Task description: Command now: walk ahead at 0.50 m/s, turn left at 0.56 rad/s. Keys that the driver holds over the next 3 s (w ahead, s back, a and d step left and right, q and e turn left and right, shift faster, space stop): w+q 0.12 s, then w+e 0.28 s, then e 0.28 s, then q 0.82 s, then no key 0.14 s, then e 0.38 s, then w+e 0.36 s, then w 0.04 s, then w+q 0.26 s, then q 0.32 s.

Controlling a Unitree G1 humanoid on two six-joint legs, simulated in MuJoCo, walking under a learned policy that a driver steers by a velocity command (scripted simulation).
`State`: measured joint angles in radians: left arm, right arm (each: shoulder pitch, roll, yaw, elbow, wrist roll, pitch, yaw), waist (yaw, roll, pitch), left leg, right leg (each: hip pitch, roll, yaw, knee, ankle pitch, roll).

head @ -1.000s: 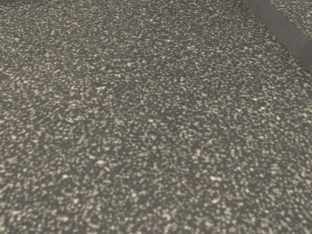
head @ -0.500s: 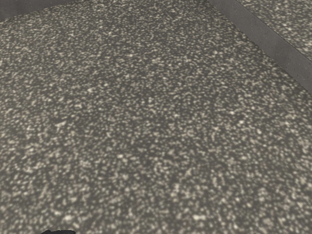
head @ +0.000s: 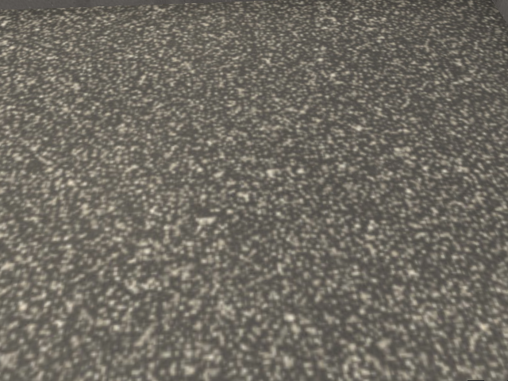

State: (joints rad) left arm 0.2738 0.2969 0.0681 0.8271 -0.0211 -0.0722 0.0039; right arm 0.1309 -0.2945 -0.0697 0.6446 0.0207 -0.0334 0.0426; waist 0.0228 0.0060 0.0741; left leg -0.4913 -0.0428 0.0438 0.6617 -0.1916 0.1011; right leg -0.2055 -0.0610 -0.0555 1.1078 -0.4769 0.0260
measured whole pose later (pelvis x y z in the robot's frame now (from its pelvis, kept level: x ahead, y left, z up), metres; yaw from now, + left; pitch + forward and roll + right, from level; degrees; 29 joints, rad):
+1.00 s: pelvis +0.43 -0.03 +0.02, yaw -3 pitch +2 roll -1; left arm 0.14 0.26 0.02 0.76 0.01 -0.01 0.01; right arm 0.22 -0.28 -0.04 0.70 0.00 -0.01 -0.02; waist -0.02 0.00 0.00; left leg -0.35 0.02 -0.06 0.54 -0.21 -0.02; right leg -0.25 0.09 0.03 0.51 -0.29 -0.06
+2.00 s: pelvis +0.42 -0.03 +0.02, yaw +11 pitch +0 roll +1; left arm 0.23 0.32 0.08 0.79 -0.02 0.06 0.01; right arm 0.12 -0.24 -0.05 0.66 -0.01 0.01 -0.03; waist 0.03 -0.02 0.05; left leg -0.22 0.03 0.10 0.50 -0.28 0.01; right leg -0.42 -0.04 0.00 0.97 -0.54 0.06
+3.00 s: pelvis +0.80 -0.07 +0.03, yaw +8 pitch +2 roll +1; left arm 0.10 0.29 0.03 0.63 0.02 -0.05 0.03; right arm 0.23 -0.30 -0.06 0.77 0.02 -0.03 0.00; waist -0.05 -0.02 0.08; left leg -0.26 -0.13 -0.10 0.37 -0.15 0.08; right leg -0.64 -0.04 0.13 0.83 -0.21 0.10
